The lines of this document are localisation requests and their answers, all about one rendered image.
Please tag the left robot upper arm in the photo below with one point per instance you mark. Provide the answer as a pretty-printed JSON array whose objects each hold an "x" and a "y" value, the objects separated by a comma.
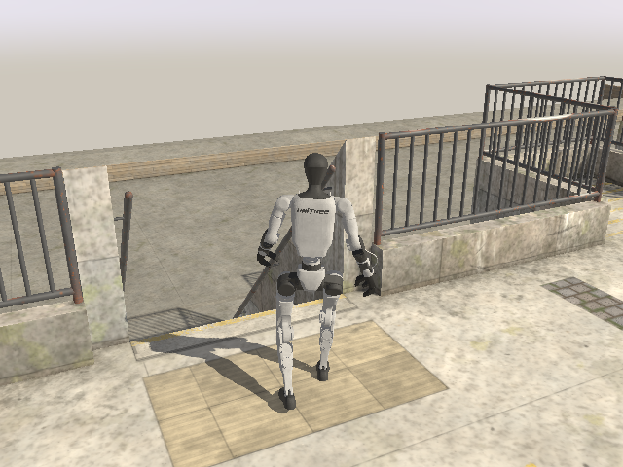
[{"x": 282, "y": 204}]

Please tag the robot right forearm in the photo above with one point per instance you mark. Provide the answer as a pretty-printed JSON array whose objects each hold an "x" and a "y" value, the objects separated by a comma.
[{"x": 363, "y": 260}]

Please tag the robot right hand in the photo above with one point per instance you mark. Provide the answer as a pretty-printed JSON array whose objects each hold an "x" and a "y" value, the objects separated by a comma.
[{"x": 369, "y": 281}]

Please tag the robot left forearm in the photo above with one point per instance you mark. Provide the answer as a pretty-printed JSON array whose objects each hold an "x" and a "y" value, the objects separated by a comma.
[{"x": 264, "y": 247}]

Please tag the robot left hand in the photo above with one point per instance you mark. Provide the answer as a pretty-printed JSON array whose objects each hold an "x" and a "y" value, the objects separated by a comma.
[{"x": 262, "y": 261}]

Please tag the robot right thigh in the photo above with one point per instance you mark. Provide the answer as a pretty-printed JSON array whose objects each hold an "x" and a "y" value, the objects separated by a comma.
[{"x": 333, "y": 285}]

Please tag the robot left shin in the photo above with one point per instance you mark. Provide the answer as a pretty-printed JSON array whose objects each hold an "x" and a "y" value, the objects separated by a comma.
[{"x": 285, "y": 360}]

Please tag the right robot upper arm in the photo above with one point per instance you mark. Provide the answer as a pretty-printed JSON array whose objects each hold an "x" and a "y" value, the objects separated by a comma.
[{"x": 344, "y": 206}]

